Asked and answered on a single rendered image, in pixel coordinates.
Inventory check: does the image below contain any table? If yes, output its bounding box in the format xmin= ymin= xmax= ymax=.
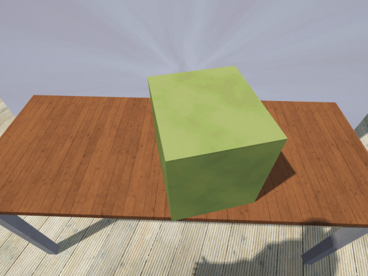
xmin=0 ymin=95 xmax=368 ymax=265

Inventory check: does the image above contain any carton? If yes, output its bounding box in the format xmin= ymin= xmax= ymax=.
xmin=147 ymin=66 xmax=288 ymax=221

